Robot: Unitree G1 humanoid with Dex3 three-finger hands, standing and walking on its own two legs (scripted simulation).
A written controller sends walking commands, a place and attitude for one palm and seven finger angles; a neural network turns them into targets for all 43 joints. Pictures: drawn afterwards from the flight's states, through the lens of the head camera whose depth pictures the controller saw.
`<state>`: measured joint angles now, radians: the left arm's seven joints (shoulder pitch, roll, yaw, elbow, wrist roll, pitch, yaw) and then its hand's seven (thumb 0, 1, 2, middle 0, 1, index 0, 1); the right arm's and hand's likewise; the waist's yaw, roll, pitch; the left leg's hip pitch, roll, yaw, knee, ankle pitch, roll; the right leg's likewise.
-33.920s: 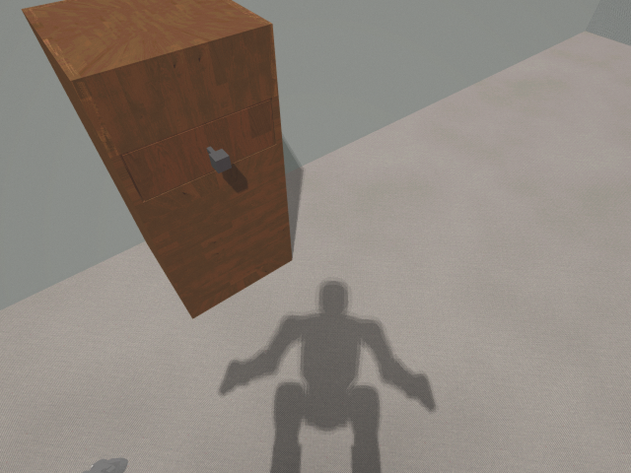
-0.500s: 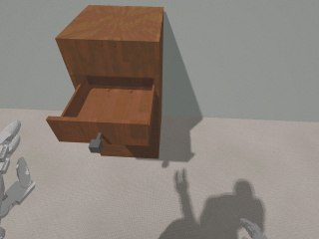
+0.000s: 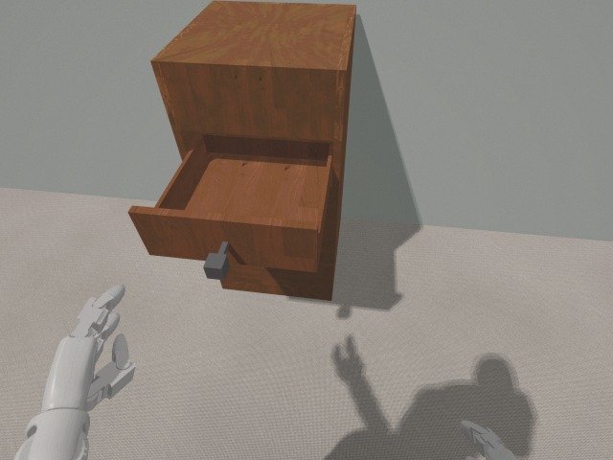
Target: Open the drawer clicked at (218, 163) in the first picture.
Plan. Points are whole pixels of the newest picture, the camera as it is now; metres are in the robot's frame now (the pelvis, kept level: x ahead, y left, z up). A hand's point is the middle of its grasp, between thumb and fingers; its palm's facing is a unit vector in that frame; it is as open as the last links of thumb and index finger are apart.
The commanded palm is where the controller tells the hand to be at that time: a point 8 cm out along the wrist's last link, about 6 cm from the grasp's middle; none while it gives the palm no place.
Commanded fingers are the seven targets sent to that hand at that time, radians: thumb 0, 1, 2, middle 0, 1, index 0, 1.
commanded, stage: let the arm hang, fingers relaxed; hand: left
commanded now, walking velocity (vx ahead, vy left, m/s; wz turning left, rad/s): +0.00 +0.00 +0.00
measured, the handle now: (220, 258) +0.51 +0.20 -0.11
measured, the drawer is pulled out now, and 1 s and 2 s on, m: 0.30 0.30 0.30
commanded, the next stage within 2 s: look to check the result in 1.00 s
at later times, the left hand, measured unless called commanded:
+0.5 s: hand out of the picture -0.04 +0.18 -0.16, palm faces +0.01 -0.97 -0.23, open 7.3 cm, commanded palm none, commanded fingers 0.00 0.90 0.90 -0.20 -0.30 -0.20 -0.30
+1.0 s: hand out of the picture -0.01 +0.14 -0.16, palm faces +0.03 -0.98 -0.18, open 7.3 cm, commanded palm none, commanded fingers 0.00 0.90 0.90 -0.20 -0.30 -0.20 -0.30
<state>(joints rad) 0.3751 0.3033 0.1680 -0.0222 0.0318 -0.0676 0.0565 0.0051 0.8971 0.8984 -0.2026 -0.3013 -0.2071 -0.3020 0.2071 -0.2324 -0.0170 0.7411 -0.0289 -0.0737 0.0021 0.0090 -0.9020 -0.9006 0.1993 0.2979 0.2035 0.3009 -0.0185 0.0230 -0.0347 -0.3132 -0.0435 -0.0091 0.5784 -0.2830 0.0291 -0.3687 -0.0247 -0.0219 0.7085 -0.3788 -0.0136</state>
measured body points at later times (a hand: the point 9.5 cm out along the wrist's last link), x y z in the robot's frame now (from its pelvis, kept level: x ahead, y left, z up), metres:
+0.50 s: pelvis +0.00 -0.01 +0.01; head +0.03 -0.01 +0.46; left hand -0.04 +0.23 -0.14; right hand -0.02 -0.23 -0.15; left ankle +0.01 +0.11 -0.73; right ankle +0.00 -0.12 -0.73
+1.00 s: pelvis +0.00 -0.01 +0.01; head +0.01 -0.02 +0.46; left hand -0.01 +0.20 -0.15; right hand -0.03 -0.21 -0.15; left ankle +0.01 +0.11 -0.73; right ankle +0.00 -0.12 -0.73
